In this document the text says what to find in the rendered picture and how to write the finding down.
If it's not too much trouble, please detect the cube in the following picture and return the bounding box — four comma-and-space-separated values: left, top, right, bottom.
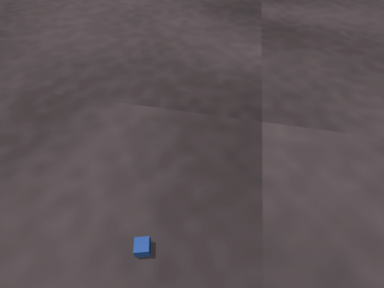
133, 236, 151, 257

